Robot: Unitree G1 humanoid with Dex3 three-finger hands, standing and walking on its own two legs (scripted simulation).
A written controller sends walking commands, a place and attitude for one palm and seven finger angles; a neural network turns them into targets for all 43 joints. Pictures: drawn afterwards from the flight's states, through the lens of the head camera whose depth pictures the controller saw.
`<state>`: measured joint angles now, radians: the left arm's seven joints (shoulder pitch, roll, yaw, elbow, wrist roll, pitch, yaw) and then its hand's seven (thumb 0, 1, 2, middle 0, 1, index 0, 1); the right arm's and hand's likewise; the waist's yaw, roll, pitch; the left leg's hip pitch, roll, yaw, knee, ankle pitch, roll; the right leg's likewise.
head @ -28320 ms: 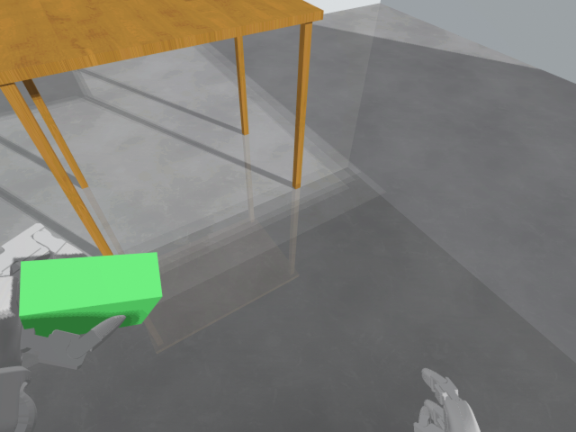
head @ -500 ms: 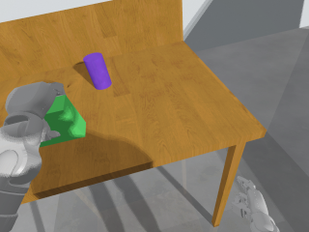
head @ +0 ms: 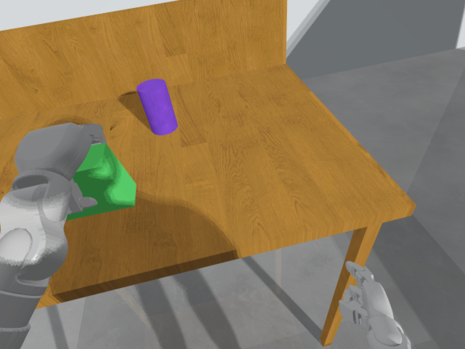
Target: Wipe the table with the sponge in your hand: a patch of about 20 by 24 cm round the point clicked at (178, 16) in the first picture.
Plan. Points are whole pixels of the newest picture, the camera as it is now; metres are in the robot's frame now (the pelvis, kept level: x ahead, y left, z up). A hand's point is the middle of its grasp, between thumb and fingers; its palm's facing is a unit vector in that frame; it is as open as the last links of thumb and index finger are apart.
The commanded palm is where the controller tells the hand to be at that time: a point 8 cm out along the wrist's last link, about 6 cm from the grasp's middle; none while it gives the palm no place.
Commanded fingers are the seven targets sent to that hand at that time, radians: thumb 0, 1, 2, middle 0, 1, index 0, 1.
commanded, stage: move the sponge above the wiping area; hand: left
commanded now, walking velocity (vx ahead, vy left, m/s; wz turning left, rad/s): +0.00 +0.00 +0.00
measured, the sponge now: (89, 190) +0.27 +0.29 +0.17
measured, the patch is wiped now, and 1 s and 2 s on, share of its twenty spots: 0.05 0.05 0.05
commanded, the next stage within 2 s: lower the sponge onto the table in 0.38 s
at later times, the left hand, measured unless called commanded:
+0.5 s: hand (82, 167) +0.27 +0.28 +0.22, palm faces +0.22 -0.02 -0.97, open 9.2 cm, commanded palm +0.22 +0.27 +0.29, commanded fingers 0.00 0.10 1.30 -1.20 -1.60 -1.20 -1.60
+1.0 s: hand (77, 178) +0.26 +0.29 +0.21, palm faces +0.13 +0.00 -0.99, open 9.2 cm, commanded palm +0.22 +0.28 +0.28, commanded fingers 0.00 0.10 1.30 -1.20 -1.60 -1.20 -1.60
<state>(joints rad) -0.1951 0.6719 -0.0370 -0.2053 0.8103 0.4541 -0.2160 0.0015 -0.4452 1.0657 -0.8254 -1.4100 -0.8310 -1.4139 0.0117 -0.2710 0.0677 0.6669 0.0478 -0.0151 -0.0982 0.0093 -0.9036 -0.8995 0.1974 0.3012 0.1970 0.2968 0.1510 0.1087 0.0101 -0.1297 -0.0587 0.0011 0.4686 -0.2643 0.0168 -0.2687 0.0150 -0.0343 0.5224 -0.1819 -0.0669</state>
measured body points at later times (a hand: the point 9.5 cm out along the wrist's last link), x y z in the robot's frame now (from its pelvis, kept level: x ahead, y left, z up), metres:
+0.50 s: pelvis +0.01 +0.00 +0.00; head -0.01 -0.06 +0.45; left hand +0.26 +0.27 +0.27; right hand +0.27 -0.18 -0.07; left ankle +0.00 +0.11 -0.73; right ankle +0.07 -0.07 -0.74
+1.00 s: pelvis +0.00 -0.01 +0.00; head -0.02 -0.08 +0.44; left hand +0.25 +0.28 +0.26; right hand +0.26 -0.22 -0.08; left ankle +0.00 +0.11 -0.73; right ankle +0.07 -0.07 -0.74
